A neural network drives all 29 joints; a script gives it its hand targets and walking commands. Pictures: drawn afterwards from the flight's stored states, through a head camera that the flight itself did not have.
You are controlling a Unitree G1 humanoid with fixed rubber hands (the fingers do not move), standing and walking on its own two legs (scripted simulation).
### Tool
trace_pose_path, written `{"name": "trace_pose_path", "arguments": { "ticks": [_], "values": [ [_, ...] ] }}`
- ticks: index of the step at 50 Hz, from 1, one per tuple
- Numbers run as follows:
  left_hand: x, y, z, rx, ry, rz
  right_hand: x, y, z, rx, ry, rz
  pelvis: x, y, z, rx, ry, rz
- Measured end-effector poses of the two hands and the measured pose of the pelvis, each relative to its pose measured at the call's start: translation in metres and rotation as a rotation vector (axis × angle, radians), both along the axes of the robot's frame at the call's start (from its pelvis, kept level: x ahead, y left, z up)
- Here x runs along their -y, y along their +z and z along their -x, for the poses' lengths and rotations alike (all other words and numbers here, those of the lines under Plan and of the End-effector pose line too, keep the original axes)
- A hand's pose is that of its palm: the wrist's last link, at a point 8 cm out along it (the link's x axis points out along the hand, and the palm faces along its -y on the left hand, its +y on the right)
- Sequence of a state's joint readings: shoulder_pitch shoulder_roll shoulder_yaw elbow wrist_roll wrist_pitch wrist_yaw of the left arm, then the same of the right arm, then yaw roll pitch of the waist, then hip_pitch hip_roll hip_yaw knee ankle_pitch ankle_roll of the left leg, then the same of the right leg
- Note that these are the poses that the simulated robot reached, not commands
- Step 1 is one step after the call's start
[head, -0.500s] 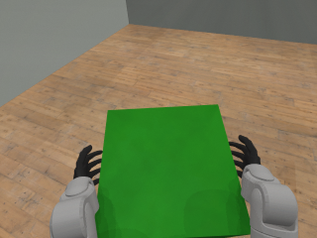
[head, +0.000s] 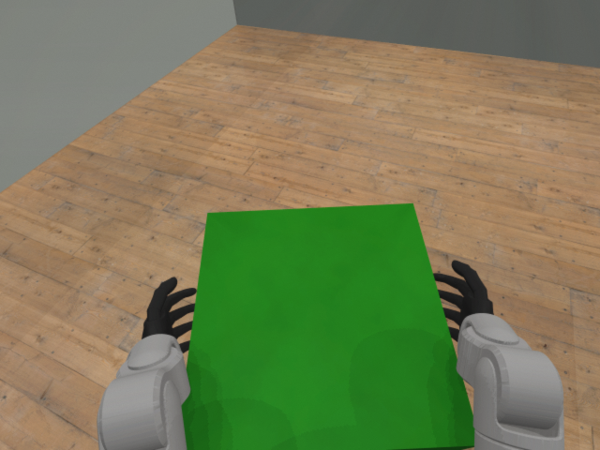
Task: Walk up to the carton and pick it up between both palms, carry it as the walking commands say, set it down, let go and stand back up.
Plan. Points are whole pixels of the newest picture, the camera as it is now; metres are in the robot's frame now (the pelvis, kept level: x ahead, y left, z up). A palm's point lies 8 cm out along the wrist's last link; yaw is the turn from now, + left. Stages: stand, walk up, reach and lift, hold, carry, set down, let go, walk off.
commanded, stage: carry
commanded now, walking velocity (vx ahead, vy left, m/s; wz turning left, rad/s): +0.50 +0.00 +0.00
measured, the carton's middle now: (316, 336) +0.29 +0.00 +0.00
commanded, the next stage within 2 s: none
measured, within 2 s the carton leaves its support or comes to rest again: neither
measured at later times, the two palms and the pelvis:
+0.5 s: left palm (189, 149) +0.60 +0.20 +0.10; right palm (390, 131) +0.60 -0.15 +0.11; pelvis +0.35 +0.03 +0.02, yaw -2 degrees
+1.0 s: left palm (227, 53) +0.94 +0.16 +0.12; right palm (377, 47) +0.95 -0.19 +0.11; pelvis +0.69 -0.01 +0.02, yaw +1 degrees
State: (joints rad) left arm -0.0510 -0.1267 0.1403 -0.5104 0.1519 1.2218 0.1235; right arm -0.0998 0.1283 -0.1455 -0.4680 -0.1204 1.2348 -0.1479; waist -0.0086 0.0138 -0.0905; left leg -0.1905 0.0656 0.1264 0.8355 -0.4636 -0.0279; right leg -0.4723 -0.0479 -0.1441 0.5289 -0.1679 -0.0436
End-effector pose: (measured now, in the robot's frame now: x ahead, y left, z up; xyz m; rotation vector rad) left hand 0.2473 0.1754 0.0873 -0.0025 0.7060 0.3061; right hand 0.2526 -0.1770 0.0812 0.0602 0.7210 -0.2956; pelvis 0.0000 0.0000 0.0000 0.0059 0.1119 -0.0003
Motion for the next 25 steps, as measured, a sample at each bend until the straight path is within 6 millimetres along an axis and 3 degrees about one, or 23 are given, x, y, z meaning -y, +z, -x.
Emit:
{"name": "trace_pose_path", "arguments": {
  "ticks": [5,10,14,17,25],
  "values": [
    [0.001,0.011,-0.061,-0.009,0.011,0.002,0.001,0.009,-0.065,-0.01,0.014,0.003,0.003,0.015,-0.059,-0.009,0.009,-0.013],
    [-0.008,0.025,-0.13,0.044,0.011,0.002,-0.007,0.023,-0.136,0.046,0.018,0.003,-0.005,0.017,-0.131,0.018,0.01,-0.009],
    [-0.02,0.019,-0.194,0.089,0.008,0.021,-0.02,0.025,-0.199,0.091,0.015,0.023,-0.017,0.004,-0.198,0.044,0.008,0.009],
    [-0.03,0.004,-0.243,0.095,0.006,0.054,-0.03,0.022,-0.246,0.099,0.013,0.053,-0.026,-0.008,-0.249,0.064,0.001,-0.001],
    [-0.028,0.01,-0.356,0.021,-0.023,0.063,-0.028,0.03,-0.347,0.023,-0.021,0.061,-0.029,0.016,-0.353,0.04,-0.024,0.041]
  ]
}}
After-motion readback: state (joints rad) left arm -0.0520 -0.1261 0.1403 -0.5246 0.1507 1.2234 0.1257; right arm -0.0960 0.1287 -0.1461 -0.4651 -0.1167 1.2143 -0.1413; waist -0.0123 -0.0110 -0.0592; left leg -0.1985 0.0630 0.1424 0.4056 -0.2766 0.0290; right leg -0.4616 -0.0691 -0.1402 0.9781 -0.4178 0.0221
